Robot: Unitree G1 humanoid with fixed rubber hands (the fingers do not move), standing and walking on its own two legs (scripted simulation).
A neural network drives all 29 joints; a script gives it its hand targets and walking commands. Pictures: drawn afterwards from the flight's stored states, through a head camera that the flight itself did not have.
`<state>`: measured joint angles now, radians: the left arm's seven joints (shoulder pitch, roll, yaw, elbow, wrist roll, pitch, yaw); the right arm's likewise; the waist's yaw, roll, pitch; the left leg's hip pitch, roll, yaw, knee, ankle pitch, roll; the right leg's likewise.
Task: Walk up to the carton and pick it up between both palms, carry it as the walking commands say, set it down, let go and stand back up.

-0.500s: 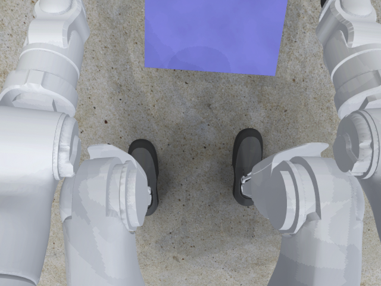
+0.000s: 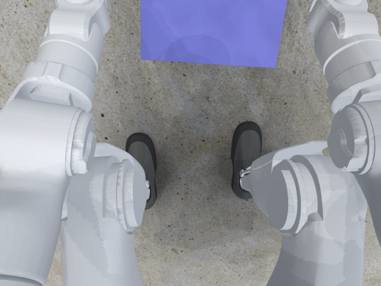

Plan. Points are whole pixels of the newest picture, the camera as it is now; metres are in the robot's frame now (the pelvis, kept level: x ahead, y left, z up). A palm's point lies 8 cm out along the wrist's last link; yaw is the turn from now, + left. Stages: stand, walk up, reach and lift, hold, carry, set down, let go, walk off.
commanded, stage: reach and lift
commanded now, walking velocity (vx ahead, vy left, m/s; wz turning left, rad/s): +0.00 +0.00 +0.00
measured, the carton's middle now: (209, 11) +0.51 -0.03 -0.29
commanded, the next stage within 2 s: none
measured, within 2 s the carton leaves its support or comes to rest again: leaves its support in 0.80 s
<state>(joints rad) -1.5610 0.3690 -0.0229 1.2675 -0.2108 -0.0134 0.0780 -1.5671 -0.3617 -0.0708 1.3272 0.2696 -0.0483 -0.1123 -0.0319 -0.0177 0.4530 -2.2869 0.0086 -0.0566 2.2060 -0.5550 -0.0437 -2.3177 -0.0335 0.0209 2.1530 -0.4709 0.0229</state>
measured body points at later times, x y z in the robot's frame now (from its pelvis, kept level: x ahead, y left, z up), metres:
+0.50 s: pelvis +0.00 +0.00 +0.00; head +0.39 +0.01 +0.22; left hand +0.56 +0.14 -0.21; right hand +0.55 -0.19 -0.21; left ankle +0.12 +0.13 -0.33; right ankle +0.14 -0.13 -0.33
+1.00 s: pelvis +0.00 +0.00 -0.01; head +0.37 +0.01 +0.24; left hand +0.56 +0.16 -0.20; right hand +0.56 -0.17 -0.18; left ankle +0.12 +0.13 -0.33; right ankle +0.14 -0.13 -0.33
